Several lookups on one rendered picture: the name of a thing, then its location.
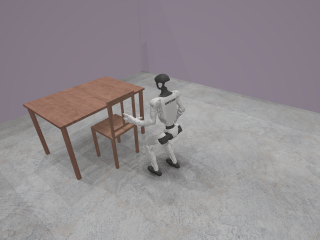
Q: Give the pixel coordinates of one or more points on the robot left hand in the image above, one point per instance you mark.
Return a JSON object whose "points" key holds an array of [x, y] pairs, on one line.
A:
{"points": [[130, 118]]}

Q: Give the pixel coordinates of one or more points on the left robot upper arm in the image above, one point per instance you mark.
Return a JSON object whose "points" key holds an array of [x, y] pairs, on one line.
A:
{"points": [[154, 104]]}

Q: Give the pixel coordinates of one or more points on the table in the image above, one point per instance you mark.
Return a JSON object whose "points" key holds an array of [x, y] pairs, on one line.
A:
{"points": [[67, 107]]}

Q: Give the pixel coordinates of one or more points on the robot right shin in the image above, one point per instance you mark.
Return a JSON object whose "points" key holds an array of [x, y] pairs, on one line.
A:
{"points": [[169, 150]]}

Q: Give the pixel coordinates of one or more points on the right robot upper arm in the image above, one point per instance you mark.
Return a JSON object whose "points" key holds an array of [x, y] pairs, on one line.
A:
{"points": [[179, 101]]}

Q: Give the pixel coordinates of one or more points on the right robot forearm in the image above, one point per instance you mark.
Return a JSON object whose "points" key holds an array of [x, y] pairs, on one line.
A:
{"points": [[179, 114]]}

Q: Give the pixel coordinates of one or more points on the left robot forearm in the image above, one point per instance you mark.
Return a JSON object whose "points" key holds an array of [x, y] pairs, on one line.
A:
{"points": [[142, 123]]}

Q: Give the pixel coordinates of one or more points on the robot right thigh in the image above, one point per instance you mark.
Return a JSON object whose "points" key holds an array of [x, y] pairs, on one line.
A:
{"points": [[179, 128]]}

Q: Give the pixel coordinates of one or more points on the chair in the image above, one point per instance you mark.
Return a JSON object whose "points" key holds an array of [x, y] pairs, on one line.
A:
{"points": [[114, 126]]}

